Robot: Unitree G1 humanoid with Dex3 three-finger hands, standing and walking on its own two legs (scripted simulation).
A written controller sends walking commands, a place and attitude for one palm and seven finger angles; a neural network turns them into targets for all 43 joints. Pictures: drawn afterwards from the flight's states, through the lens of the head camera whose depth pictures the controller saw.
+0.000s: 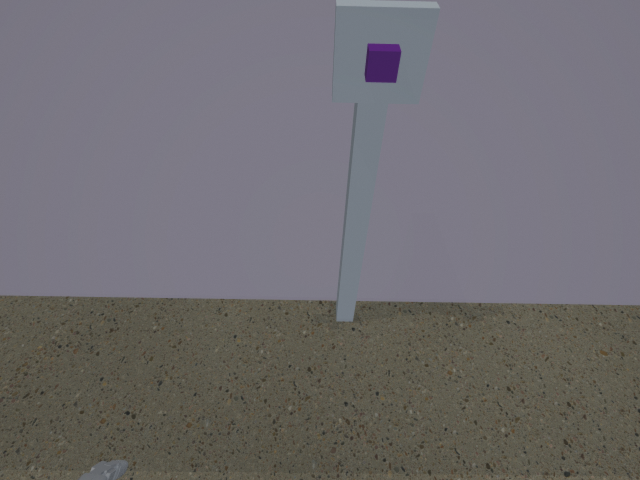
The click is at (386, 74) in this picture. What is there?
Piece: button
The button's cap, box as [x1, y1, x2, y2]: [365, 44, 400, 82]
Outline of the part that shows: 368,44 365,66 365,80 395,82 400,56 400,49 398,44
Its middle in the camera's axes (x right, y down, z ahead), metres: +0.10 -0.30 +0.65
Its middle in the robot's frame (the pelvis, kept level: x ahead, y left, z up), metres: +0.72 -0.06 +0.18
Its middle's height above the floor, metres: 0.95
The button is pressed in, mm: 0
